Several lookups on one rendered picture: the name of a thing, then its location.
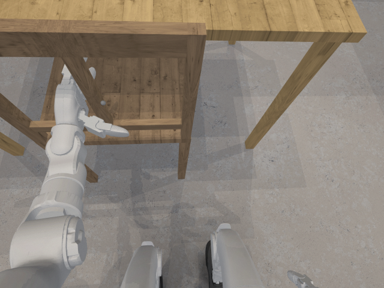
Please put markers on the robot left hand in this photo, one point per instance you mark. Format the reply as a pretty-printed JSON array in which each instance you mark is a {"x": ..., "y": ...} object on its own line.
[{"x": 69, "y": 100}]

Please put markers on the robot left thigh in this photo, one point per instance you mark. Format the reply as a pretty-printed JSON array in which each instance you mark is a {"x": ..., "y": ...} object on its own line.
[{"x": 144, "y": 269}]

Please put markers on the chair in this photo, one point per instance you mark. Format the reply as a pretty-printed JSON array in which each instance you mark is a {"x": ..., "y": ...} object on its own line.
[{"x": 148, "y": 74}]

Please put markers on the left robot upper arm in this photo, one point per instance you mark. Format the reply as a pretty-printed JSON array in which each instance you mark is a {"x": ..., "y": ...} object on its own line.
[{"x": 44, "y": 252}]

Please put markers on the robot left forearm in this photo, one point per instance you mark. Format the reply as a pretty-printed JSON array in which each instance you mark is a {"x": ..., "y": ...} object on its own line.
[{"x": 63, "y": 187}]

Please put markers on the right robot shin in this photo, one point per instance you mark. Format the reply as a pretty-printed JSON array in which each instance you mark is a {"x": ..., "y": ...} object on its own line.
[{"x": 216, "y": 272}]

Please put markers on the table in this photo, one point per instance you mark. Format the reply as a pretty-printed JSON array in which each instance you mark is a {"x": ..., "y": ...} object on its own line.
[{"x": 327, "y": 23}]

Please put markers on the robot right hand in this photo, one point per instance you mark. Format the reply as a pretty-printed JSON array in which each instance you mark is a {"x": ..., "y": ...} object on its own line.
[{"x": 302, "y": 281}]

